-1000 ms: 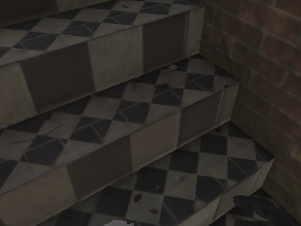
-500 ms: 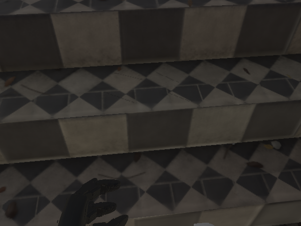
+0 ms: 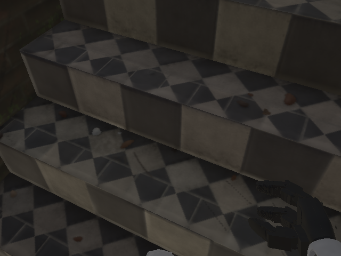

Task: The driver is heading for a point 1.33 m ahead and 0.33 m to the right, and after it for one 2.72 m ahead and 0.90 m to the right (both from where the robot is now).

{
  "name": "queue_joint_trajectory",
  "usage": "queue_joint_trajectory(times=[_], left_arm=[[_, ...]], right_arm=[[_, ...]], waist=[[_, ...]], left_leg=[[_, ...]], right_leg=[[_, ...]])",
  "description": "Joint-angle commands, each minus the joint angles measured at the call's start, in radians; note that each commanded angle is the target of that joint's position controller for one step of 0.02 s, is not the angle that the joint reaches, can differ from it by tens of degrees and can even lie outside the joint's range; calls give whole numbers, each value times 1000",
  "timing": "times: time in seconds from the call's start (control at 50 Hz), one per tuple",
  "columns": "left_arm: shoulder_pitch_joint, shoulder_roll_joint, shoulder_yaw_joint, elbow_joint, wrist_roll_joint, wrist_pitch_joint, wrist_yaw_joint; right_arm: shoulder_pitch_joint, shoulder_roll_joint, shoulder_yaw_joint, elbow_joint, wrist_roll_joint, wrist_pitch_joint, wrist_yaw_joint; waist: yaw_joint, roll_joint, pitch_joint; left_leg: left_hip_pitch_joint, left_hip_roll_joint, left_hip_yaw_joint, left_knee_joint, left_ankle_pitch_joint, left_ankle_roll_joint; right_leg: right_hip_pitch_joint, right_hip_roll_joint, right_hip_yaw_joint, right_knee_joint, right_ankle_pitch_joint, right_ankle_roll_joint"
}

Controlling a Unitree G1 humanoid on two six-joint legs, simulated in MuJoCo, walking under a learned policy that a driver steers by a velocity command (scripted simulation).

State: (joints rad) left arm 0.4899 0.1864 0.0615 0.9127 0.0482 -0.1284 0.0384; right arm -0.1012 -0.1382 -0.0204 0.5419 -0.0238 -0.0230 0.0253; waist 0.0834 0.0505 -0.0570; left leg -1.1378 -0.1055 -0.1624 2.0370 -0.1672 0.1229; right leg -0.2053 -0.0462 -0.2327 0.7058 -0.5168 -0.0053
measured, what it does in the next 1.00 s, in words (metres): climbs, turning right: left foot 0.20 m higher, then right foot 0.20 m higher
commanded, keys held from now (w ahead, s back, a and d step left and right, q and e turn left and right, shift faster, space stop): w+shift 0.28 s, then w+e+shift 0.64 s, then w+shift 0.08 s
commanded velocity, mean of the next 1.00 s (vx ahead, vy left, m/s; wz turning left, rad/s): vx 1.00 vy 0.00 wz -0.38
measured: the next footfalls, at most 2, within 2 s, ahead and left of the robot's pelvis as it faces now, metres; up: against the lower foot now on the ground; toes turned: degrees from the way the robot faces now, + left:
left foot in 0.22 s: +0.37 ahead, +0.18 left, +0.20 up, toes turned -14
right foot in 0.74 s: +0.52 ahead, -0.10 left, +0.41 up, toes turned -22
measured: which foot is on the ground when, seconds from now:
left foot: up 0.00-0.20, down 0.22-0.72, up 0.74-1.00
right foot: down 0.00-0.26, up 0.28-0.72, down 0.74-1.00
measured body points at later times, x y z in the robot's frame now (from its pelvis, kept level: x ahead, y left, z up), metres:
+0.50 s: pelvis +0.33 +0.04 +0.24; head +0.37 +0.03 +0.69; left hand +0.70 +0.20 +0.27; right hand +0.26 -0.25 +0.11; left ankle +0.33 +0.16 -0.49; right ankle +0.19 -0.04 -0.18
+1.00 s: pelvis +0.53 -0.04 +0.43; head +0.54 -0.02 +0.88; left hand +0.69 +0.20 +0.28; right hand +0.68 -0.32 +0.43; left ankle +0.66 +0.02 +0.05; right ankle +0.48 -0.09 -0.30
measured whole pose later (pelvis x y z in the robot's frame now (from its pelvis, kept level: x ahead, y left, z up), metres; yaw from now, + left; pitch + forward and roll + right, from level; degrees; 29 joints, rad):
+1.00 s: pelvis +0.53 -0.04 +0.43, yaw -31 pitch +3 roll -1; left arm 0.39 0.30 0.09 0.98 0.00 -0.07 0.00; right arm 0.00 -0.05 0.06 0.46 -0.05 -0.08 -0.07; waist -0.03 -0.04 -0.10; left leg -1.41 0.04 -0.02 2.24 -0.28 0.05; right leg -0.31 0.16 0.08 0.61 -0.34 -0.13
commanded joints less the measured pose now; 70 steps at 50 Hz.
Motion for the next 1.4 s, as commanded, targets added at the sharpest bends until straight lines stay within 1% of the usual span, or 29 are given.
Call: queue_joint_trajectory(times=[0.02,0.16,0.2,0.22,0.24,0.26,0.28,0.32,0.36,0.38,0.44,0.56,0.62,0.66,0.7,0.72,0.76,0.86,0.94,1.02,1.08,1.12,1.14,1.16,1.18,1.2,1.24,1.3,1.4], left_arm=[[-9,119,22,-70,10,-57,6],[258,-4,-20,151,-42,-28,2],[127,104,-28,65,-100,-31,-2],[34,334,21,2,-105,-64,-27],[-73,409,57,-64,-138,-78,-51],[-144,320,50,-135,-154,-105,-96],[-246,228,52,-186,-111,-127,-117],[-365,14,13,-332,-50,-103,-78],[-417,-153,-48,-391,13,-66,-60],[-463,-58,-30,-393,26,-43,-56],[-648,-70,-48,-411,-25,-12,-69],[-1105,-241,-150,-607,5,62,-66],[-945,-116,-159,-749,34,97,-26],[-758,27,-114,-573,-48,114,-15],[-439,122,-56,-506,-21,160,1],[-532,132,-44,-470,-33,146,-5],[-366,248,49,-380,-38,181,-30],[-458,80,14,-150,-18,85,-48],[-312,70,1,-40,-46,37,-46],[-149,140,10,5,-79,17,-14],[-121,210,25,-45,-93,13,8],[-154,340,61,-68,-65,-12,-11],[-197,341,73,-95,-56,-28,-36],[-283,271,67,-190,-60,-34,-84],[-430,185,53,-257,25,-30,-100],[-500,30,7,-339,89,-18,-96],[-525,-133,-73,-454,68,6,-75],[-369,-125,-107,-429,49,49,-34],[-718,-146,-130,-579,29,60,5]], right_arm=[[-111,-44,-20,-59,4,1,6],[-475,32,52,-271,-3,10,6],[-75,30,54,-137,44,10,23],[324,-65,-9,-76,29,40,-13],[502,-206,-71,-17,3,49,-30],[493,-311,-112,15,-43,49,-42],[466,-362,-143,36,-33,50,-45],[339,-271,-117,136,-18,0,-21],[385,-71,-56,309,-16,-54,-25],[444,-71,-52,332,-10,-72,-40],[712,-42,-52,452,-31,-96,-96],[855,62,20,462,-70,-181,-87],[523,-109,-20,364,-23,-193,-86],[559,-198,4,348,70,-218,-54],[523,-484,-95,316,69,-247,-8],[665,-396,-73,306,50,-232,12],[545,-273,-81,183,-52,-187,52],[398,79,48,-23,-72,-95,-50],[135,99,81,-127,-8,-65,-100],[-87,110,122,-235,-18,-42,-93],[71,22,89,-118,-9,-31,-56],[392,-130,21,-31,36,-35,-45],[507,-221,-11,7,4,-37,-38],[591,-329,-51,69,-33,-24,-66],[525,-281,-58,104,5,10,-89],[300,-193,-48,71,26,6,-77],[276,-119,-28,182,7,-24,-78],[333,-58,-18,287,12,-87,-37],[542,-124,-32,359,14,-144,-36]], waist=[[-34,-7,208],[36,-111,277],[-95,-167,-73],[-304,-402,-305],[-408,-421,-465],[-376,-141,-495],[-355,100,-534],[-221,-91,-413],[-125,-100,-68],[-186,-76,-48],[-276,-43,-105],[-272,53,73],[-11,166,92],[-48,-53,-130],[72,163,-396],[-64,52,-433],[-20,-185,-456],[-248,-94,129],[-174,-147,204],[-103,-23,80],[-122,49,-179],[-300,-128,-359],[-334,-93,-436],[-334,236,-408],[-305,398,-313],[-208,162,-144],[-83,-64,76],[17,-125,156],[-108,-79,219]], left_leg=[[-308,28,-25,85,-167,9],[-301,164,355,-290,-487,75],[866,-14,498,-699,-220,56],[1146,-63,418,-680,-246,39],[1259,-32,198,-838,-354,67],[1350,169,-339,-1205,-506,153],[1265,370,-768,-1635,-508,160],[1129,403,-699,-1650,-367,168],[1030,294,-395,-1563,33,99],[1220,267,-348,-1482,324,87],[1511,290,-153,-1547,865,85],[1198,355,-96,-1809,537,106],[849,393,-8,-2151,383,78],[624,312,267,-2046,1601,94],[934,422,232,-1489,2278,92],[701,378,164,-1208,2084,46],[336,58,107,-216,151,-89],[-46,115,61,247,17,-64],[-220,137,127,420,-121,-86],[-32,197,166,-98,-133,-39],[707,68,402,-567,-441,22],[811,-20,391,-811,-558,25],[913,-11,179,-999,-567,52],[993,188,-385,-1348,-843,186],[960,217,-829,-1705,-915,256],[806,221,-807,-1663,-838,232],[663,214,-558,-1595,-577,180],[601,119,-272,-1641,-280,119],[720,174,-336,-1803,-232,186]], right_leg=[[160,-285,370,-520,119,-199],[357,-203,90,-840,702,-154],[-60,-209,59,-612,1895,-214],[16,-293,105,-302,2502,-221],[17,-263,185,40,2481,-193],[-290,-45,273,445,1919,-132],[-397,198,323,1039,680,-90],[-625,138,432,1561,586,-101],[-876,105,437,1665,423,-175],[-905,119,392,1451,352,-132],[-962,168,354,1369,152,-112],[-1223,165,242,1628,-154,-101],[-861,-8,310,1162,-139,-112],[12,159,-54,804,68,-93],[60,188,25,608,-26,-138],[301,179,185,487,-53,-209],[236,-10,847,-23,-313,-331],[-447,-3,674,-318,-56,-217],[-510,-50,720,-472,-10,-309],[-364,-49,634,-644,114,-291],[-267,-96,314,-676,1212,-272],[71,-181,289,-169,2177,-274],[76,-184,298,111,2137,-262],[-242,-21,248,454,1756,-185],[-518,171,245,885,736,-172],[-736,152,363,1340,575,-133],[-980,101,394,1571,431,-109],[-994,26,331,1466,348,-81],[-1266,-29,249,1665,118,-70]])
